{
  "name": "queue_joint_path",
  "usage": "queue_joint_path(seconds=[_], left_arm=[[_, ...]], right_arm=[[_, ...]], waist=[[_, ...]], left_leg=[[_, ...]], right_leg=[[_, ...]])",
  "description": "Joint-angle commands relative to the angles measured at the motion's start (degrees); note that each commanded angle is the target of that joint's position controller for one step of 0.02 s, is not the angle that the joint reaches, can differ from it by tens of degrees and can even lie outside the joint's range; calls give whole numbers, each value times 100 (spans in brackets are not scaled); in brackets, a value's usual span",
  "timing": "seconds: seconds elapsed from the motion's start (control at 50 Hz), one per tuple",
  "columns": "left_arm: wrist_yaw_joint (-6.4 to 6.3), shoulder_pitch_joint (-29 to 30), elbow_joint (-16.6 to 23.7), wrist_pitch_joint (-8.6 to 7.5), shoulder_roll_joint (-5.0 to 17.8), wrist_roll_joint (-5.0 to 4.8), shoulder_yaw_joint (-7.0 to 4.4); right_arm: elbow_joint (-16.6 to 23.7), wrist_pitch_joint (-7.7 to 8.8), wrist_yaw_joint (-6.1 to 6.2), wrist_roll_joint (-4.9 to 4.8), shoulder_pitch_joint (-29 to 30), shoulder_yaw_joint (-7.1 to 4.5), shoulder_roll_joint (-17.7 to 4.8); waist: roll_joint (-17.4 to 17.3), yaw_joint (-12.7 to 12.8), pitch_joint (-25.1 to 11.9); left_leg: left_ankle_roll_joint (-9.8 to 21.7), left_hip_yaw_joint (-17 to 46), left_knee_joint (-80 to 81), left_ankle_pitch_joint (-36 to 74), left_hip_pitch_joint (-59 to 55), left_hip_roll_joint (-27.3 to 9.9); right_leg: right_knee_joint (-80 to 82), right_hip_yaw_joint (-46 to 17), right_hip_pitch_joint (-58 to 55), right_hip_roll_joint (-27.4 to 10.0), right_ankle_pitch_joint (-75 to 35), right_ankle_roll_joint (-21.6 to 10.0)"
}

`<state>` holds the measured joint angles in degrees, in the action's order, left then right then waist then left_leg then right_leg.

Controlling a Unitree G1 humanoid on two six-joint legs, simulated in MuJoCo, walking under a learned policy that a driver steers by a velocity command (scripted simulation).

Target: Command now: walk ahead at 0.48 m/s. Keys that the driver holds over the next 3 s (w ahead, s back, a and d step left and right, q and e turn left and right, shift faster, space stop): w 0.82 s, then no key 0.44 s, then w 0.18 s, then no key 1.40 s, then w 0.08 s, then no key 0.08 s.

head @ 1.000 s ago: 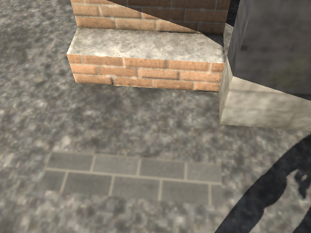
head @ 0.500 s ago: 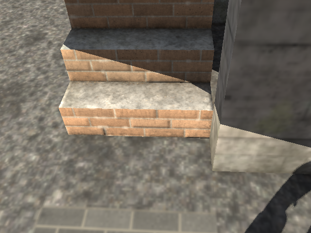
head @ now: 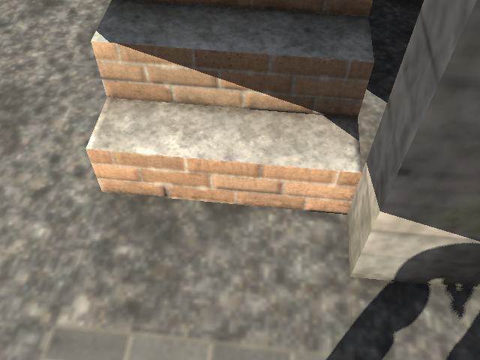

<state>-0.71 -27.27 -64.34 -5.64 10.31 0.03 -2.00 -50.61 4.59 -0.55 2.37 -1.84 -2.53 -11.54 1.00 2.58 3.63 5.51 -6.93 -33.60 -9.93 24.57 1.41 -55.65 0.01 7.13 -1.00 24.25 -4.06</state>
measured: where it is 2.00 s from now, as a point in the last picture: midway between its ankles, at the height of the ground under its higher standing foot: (236, 311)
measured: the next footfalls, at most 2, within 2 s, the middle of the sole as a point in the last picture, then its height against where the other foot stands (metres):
right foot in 0.44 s outside the picture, level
left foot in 0.92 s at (201, 290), level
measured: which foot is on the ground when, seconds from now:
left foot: down 0.00-0.44, up 0.46-0.90, down 0.92-1.00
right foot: up 0.00-0.42, down 0.44-0.92, up 0.94-1.00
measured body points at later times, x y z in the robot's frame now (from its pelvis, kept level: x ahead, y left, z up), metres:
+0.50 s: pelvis +0.27 +0.00 +0.01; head +0.29 -0.01 +0.46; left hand +0.42 +0.23 -0.11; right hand +0.22 -0.23 -0.15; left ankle +0.11 +0.08 -0.67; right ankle +0.35 -0.08 -0.72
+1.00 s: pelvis +0.50 +0.07 +0.01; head +0.54 +0.09 +0.46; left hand +0.46 +0.31 -0.15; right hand +0.65 -0.15 -0.12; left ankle +0.59 +0.15 -0.72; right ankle +0.37 -0.07 -0.67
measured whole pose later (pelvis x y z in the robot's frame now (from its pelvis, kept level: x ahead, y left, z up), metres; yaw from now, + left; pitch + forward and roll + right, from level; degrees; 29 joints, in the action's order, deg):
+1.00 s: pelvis +0.50 +0.07 +0.01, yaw +1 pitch +0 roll -1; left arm -2.1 -20.0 -61.1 -4.8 11.0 -0.5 -2.1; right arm -54.5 6.0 -0.2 1.0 -4.8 -1.5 -9.8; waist 1.1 2.6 4.6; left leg 3.8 -4.4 -30.2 -7.9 22.7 -0.4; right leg -51.4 0.4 11.2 -0.5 29.1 -1.1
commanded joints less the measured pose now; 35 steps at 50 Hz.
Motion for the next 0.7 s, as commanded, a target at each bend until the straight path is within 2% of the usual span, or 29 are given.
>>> queue_joint_path(seconds=[0.02,0.06,0.08,0.12,0.16,0.18,0.2,0.22,0.24,0.28,0.36,0.38,0.4,0.42,0.44,0.46,0.48,0.5,0.52,0.54,0.56,0.58,0.6,0.62,0.7], left_arm=[[83,502,549,-83,459,-32,-86],[115,368,508,71,296,121,-76],[138,326,506,156,258,168,-82],[172,506,597,283,293,204,-110],[203,895,732,376,337,200,-110],[227,1154,831,400,271,187,-88],[227,1598,1021,364,352,289,-92],[266,1980,1146,330,281,283,-65],[276,2238,1232,327,208,235,-29],[272,2589,1346,309,238,181,-4],[231,2932,1525,211,389,194,-18],[202,2758,1494,188,381,159,-8],[164,2277,1293,130,413,175,-64],[107,1527,995,20,528,147,-135],[45,620,753,-83,829,263,-262],[-13,-303,684,-133,1385,366,-406],[31,-240,626,-51,1590,323,-477],[68,421,753,17,1110,174,-388],[111,870,853,9,848,95,-322],[114,1013,841,-16,627,71,-263],[38,889,741,-38,390,67,-187],[-50,838,621,-89,327,26,-138],[-97,594,477,-128,340,-16,-121],[-88,491,404,-158,460,6,-131],[-45,346,358,-222,606,-2,-110]], right_arm=[[-230,62,-30,-84,-1293,-232,-824],[-352,148,-17,-102,-1168,-82,-410],[-425,195,-7,-104,-1285,-46,-355],[-575,284,15,-131,-1575,-31,-461],[-658,293,32,-119,-1767,-40,-550],[-694,262,19,-93,-1859,-15,-533],[-660,222,59,-199,-1835,7,-516],[-672,182,85,-234,-1892,26,-543],[-756,147,90,-236,-2091,43,-504],[-844,134,103,-205,-2346,42,-592],[-1003,125,152,-151,-2594,14,-708],[-1001,146,175,-124,-2417,5,-769],[-944,133,148,-82,-2215,-1,-807],[-965,100,136,-85,-2209,29,-743],[-871,119,133,-135,-2141,67,-687],[-658,163,83,-259,-2134,163,-405],[-735,152,26,-319,-2623,143,-296],[-773,119,50,-157,-2072,23,-757],[-661,134,17,-134,-1739,31,-655],[-684,126,20,-122,-1674,50,-521],[-692,48,-8,-54,-1632,22,-489],[-642,-21,-35,-7,-1438,20,-381],[-633,-59,-85,43,-1522,54,-184],[-595,-67,-137,32,-1473,50,-136],[-232,-103,-164,2,-523,60,-194]], waist=[[-290,-572,-541],[-335,-174,-304],[-410,-96,-295],[-473,23,-219],[-471,26,-131],[-481,-28,-78],[-498,-93,-39],[-542,-197,98],[-590,-277,174],[-585,-410,225],[-459,-460,238],[-562,-283,233],[-491,-150,-62],[-261,128,-399],[-60,432,-975],[619,703,-1690],[1290,362,-1761],[218,194,-981],[196,54,-614],[110,-135,-352],[207,-212,-234],[42,-284,-115],[95,-369,-187],[235,-402,-162],[266,-348,70]], left_leg=[[1009,2916,2186,-187,-2409,-2041],[782,1986,2336,874,-1592,-1606],[753,1756,2344,1299,-1499,-1514],[719,1410,2362,1959,-1545,-1369],[657,1196,2443,1771,-1550,-1229],[615,1107,2470,1495,-1565,-1165],[513,1062,2558,1259,-1456,-1125],[518,1039,2597,1229,-1438,-1105],[468,963,2627,1195,-1443,-1068],[425,967,2632,1362,-1591,-1105],[559,1101,2340,2059,-2469,-1417],[592,1034,2156,2714,-2500,-1413],[524,861,1554,3694,-2566,-1279],[461,690,643,4179,-2517,-1137],[312,586,-449,3318,-1757,-995],[113,226,-2243,1148,-475,-508],[43,400,-3519,-2121,1114,286],[124,913,-3585,-1590,1568,-248],[92,942,-3309,-1070,1433,-435],[5,940,-3001,-799,1172,-590],[-78,974,-2849,-656,1017,-674],[-223,948,-2738,-457,852,-671],[-268,881,-2687,-399,829,-638],[-331,846,-2552,-344,936,-648],[-554,567,-1629,494,945,-720]], right_leg=[[-1888,-199,2717,-297,-872,-243],[-1384,-180,2127,-472,-937,-143],[-1210,-148,1980,-448,-917,-95],[-882,-27,2128,-395,-1032,-17],[-411,74,2401,-421,-1417,86],[-53,155,2457,-413,-1608,140],[424,206,2487,-393,-1878,143],[926,258,2505,-386,-2104,156],[1319,351,2447,-298,-2186,167],[1836,483,2297,-169,-2326,166],[2226,487,2473,-112,-1873,-20],[2477,434,2192,-92,-1768,-105],[2677,617,1556,220,-1608,-170],[3040,760,706,394,-1693,-298],[3169,74,-613,-136,-1500,-566],[3643,-1873,-1950,-1699,-456,-1090],[4261,-3922,-2549,-2501,-525,-1803],[4289,-3101,-1910,-2091,-135,-1490],[4486,-2453,-1216,-1852,-464,-1280],[4678,-1939,-706,-1608,-957,-1041],[4742,-1626,-468,-1463,-1355,-897],[4812,-1254,-135,-1287,-1934,-751],[4814,-1072,-127,-1245,-2162,-777],[4799,-831,-139,-1142,-2385,-770],[5026,-362,372,-986,-2537,-779]])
